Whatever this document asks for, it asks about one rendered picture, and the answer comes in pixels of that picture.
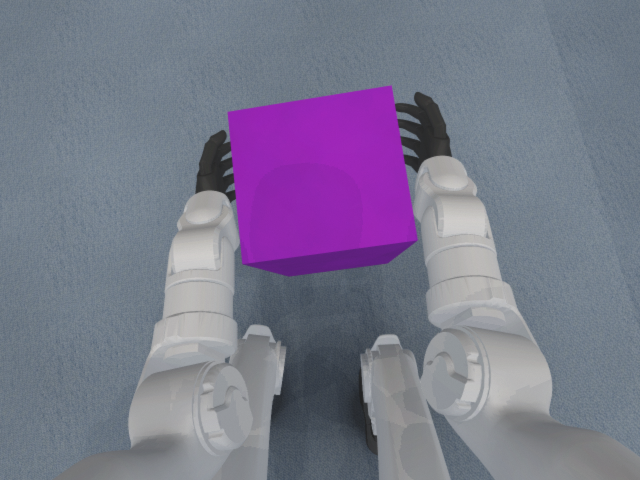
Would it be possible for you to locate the left robot upper arm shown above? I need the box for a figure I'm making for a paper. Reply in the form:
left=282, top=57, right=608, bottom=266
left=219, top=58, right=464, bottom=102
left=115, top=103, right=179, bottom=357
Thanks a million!
left=53, top=360, right=253, bottom=480

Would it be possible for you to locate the robot right thigh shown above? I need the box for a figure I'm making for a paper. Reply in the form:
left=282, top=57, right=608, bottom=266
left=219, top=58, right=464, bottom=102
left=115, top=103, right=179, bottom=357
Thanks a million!
left=360, top=344, right=451, bottom=480

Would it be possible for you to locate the robot left forearm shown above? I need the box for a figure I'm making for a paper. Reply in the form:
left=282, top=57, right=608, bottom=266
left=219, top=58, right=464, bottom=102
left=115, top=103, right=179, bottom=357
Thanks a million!
left=128, top=190, right=240, bottom=436

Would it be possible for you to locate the robot right forearm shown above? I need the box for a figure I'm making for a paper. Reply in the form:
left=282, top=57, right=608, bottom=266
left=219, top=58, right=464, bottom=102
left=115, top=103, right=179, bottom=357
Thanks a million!
left=412, top=156, right=551, bottom=374

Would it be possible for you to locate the carton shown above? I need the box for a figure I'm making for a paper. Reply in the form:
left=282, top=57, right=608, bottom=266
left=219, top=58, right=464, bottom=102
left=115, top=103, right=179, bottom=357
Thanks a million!
left=228, top=85, right=418, bottom=276

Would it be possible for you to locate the left robot shin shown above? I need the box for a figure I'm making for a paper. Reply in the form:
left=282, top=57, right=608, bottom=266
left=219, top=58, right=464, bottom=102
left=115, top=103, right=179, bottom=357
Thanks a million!
left=229, top=324, right=276, bottom=363

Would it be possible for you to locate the left robot hand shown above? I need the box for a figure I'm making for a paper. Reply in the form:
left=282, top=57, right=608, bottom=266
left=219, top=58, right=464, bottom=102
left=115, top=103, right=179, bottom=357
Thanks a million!
left=195, top=130, right=236, bottom=203

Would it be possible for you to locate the right robot hand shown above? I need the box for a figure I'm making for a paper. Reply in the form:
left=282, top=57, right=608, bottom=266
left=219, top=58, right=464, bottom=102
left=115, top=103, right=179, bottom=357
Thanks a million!
left=395, top=92, right=452, bottom=173

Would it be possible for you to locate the right robot upper arm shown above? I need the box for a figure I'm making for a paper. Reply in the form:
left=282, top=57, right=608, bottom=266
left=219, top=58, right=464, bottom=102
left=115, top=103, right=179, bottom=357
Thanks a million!
left=420, top=325, right=640, bottom=480

